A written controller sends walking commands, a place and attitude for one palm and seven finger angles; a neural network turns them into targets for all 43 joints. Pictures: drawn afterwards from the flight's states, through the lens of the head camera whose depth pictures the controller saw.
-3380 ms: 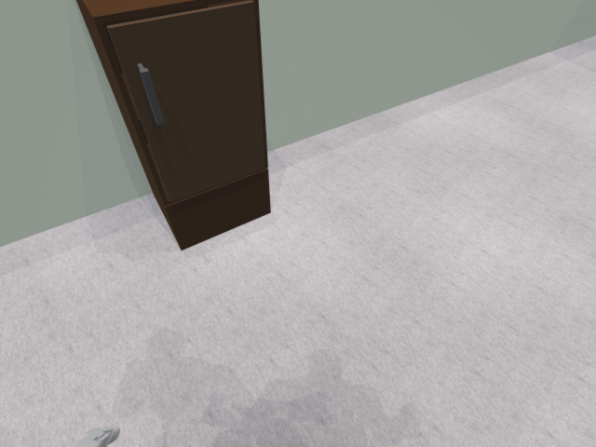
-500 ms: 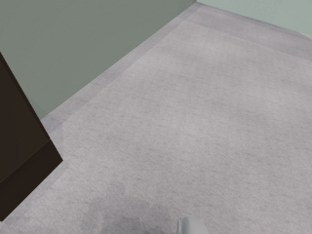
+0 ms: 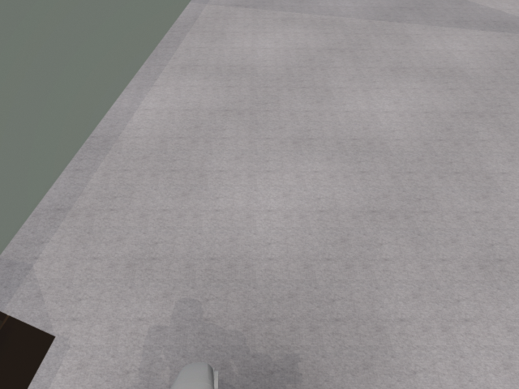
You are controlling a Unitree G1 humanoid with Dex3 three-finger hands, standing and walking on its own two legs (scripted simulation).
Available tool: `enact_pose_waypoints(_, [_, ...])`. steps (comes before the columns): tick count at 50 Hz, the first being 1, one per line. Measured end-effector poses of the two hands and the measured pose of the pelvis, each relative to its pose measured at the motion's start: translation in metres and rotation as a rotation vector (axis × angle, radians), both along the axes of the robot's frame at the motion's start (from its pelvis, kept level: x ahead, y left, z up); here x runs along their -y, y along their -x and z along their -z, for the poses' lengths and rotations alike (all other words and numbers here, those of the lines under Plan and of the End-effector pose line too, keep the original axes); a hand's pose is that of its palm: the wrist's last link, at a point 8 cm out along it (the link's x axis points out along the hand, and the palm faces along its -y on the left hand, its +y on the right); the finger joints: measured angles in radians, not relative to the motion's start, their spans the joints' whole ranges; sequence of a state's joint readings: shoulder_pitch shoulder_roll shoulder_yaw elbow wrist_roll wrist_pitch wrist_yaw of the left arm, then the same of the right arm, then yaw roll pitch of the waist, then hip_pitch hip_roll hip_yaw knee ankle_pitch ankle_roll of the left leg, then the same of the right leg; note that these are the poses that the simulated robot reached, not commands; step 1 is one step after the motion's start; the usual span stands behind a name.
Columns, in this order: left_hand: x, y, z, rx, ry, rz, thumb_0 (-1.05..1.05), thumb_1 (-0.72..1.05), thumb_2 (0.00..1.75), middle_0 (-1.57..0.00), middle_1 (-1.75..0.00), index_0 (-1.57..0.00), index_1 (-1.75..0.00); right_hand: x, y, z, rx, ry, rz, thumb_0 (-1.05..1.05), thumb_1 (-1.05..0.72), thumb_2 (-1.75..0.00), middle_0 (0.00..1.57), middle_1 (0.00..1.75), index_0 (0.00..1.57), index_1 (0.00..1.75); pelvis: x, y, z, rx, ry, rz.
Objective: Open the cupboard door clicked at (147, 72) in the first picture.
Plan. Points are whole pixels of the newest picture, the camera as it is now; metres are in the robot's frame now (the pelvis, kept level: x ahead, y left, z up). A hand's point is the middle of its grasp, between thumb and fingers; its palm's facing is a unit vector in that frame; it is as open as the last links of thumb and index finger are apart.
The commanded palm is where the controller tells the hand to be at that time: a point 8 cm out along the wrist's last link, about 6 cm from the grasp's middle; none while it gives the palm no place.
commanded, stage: walk to a spot facing it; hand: left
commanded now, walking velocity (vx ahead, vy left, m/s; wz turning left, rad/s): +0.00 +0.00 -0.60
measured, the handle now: out of the picture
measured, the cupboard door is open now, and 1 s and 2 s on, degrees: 0 0 0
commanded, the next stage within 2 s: turn to face it in 0.04 s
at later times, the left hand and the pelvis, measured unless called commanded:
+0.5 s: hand out of the picture +0.11 +0.27 -0.16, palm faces -0.03 -0.98 -0.20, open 7.4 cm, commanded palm none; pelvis +0.02 +0.08 +0.02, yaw -3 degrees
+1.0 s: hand out of the picture -0.01 +0.25 -0.14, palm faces +0.29 -0.92 -0.27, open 7.4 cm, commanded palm none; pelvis -0.03 +0.04 +0.01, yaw +16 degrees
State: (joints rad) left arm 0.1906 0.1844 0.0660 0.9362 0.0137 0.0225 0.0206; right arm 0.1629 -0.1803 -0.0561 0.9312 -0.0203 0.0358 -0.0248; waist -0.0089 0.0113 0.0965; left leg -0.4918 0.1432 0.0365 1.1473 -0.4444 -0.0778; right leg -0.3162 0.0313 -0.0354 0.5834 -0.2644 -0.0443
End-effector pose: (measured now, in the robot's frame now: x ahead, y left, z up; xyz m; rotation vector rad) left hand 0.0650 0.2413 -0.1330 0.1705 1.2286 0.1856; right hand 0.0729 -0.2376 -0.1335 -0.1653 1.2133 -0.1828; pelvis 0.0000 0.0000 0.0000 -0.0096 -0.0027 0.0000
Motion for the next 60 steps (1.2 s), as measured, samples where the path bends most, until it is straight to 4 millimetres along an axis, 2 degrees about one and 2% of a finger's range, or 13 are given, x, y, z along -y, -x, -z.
enact_pose_waypoints(5, [-0.028,-0.006,-0.001,-0.023,-0.008,0.033,0.01,0.90,0.90,-0.20,-0.30,-0.20,-0.30,-0.010,-0.056,-0.022,0.172,0.035,-0.010,0.01,-0.91,-0.90,0.20,0.30,0.19,0.30,-0.022,-0.005,-0.002,-0.010,-0.006,0.062])
enact_pose_waypoints(8, [-0.049,-0.016,0.006,-0.014,0.000,0.043,0.01,0.90,0.90,-0.20,-0.30,-0.20,-0.30,-0.023,-0.068,-0.029,0.217,0.066,-0.010,0.00,-0.91,-0.90,0.20,0.30,0.19,0.30,-0.040,-0.009,0.003,-0.009,0.003,0.093])
enact_pose_waypoints(10, [-0.064,-0.025,0.014,-0.005,0.008,0.051,0.01,0.90,0.90,-0.20,-0.30,-0.20,-0.30,-0.033,-0.066,-0.031,0.226,0.090,-0.003,0.00,-0.91,-0.90,0.20,0.30,0.19,0.30,-0.052,-0.012,0.007,-0.002,0.004,0.106])
enact_pose_waypoints(17, [-0.085,-0.047,0.004,0.022,0.027,0.093,0.01,0.91,0.90,-0.20,-0.30,-0.20,-0.30,-0.065,-0.006,-0.039,0.069,0.088,0.027,0.00,-0.91,-0.90,0.20,0.30,0.20,0.30,-0.075,-0.020,-0.011,0.001,0.035,0.101])
enact_pose_waypoints(25, [-0.081,-0.041,-0.008,-0.003,0.030,0.080,0.01,0.91,0.90,-0.20,-0.30,-0.20,-0.30,-0.090,0.066,-0.022,-0.149,0.002,0.085,0.01,-0.91,-0.90,0.20,0.30,0.20,0.30,-0.083,-0.016,-0.018,-0.031,0.026,0.047])
enact_pose_waypoints(31, [-0.068,-0.035,-0.016,0.020,0.002,0.053,0.01,0.91,0.90,-0.20,-0.30,-0.20,-0.30,-0.084,0.108,-0.007,-0.249,-0.048,0.089,0.01,-0.91,-0.90,0.20,0.30,0.20,0.30,-0.072,0.003,-0.014,-0.043,0.007,-0.015])
enact_pose_waypoints(36, [-0.054,-0.014,-0.022,0.079,-0.041,-0.005,0.01,0.90,0.90,-0.20,-0.30,-0.20,-0.30,-0.058,0.117,0.011,-0.275,-0.071,0.055,0.01,-0.91,-0.90,0.20,0.30,0.20,0.30,-0.052,0.019,-0.006,-0.032,-0.022,-0.075])
enact_pose_waypoints(39, [-0.049,0.011,-0.031,0.074,-0.058,-0.060,0.01,0.90,0.90,-0.20,-0.30,-0.20,-0.30,-0.041,0.101,0.010,-0.254,-0.062,0.008,0.01,-0.91,-0.90,0.20,0.30,0.20,0.30,-0.044,0.022,-0.011,-0.014,-0.035,-0.125])
enact_pose_waypoints(43, [-0.047,0.040,-0.035,0.064,-0.068,-0.122,0.01,0.90,0.90,-0.20,-0.30,-0.20,-0.30,-0.024,0.067,0.005,-0.187,-0.036,-0.062,0.01,-0.91,-0.90,0.20,0.30,0.20,0.30,-0.038,0.025,-0.014,0.000,-0.048,-0.181])
enact_pose_waypoints(48, [-0.046,0.077,-0.030,0.048,-0.058,-0.207,0.01,0.90,0.90,-0.20,-0.30,-0.20,-0.30,-0.020,0.019,0.000,-0.127,0.005,-0.179,0.01,-0.91,-0.90,0.20,0.30,0.19,0.30,-0.038,0.030,-0.013,0.006,-0.055,-0.257])
enact_pose_waypoints(52, [-0.051,0.117,-0.019,-0.003,-0.038,-0.285,0.01,0.90,0.90,-0.20,-0.30,-0.21,-0.30,-0.039,-0.028,-0.006,-0.069,0.030,-0.291,0.01,-0.91,-0.90,0.19,0.30,0.19,0.30,-0.045,0.035,-0.009,-0.001,-0.055,-0.308])
enact_pose_waypoints(57, [-0.068,0.174,0.003,-0.087,-0.009,-0.396,0.01,0.90,0.90,-0.20,-0.30,-0.21,-0.30,-0.085,-0.084,-0.013,0.048,0.056,-0.439,0.01,-0.91,-0.90,0.19,0.30,0.19,0.30,-0.063,0.041,0.003,-0.014,-0.033,-0.377])
enact_pose_waypoints(60, [-0.080,0.201,0.012,-0.135,-0.006,-0.451,0.01,0.90,0.90,-0.20,-0.30,-0.20,-0.30,-0.111,-0.103,-0.019,0.115,0.056,-0.504,0.01,-0.91,-0.90,0.20,0.30,0.19,0.30,-0.070,0.045,0.007,-0.013,-0.035,-0.406])
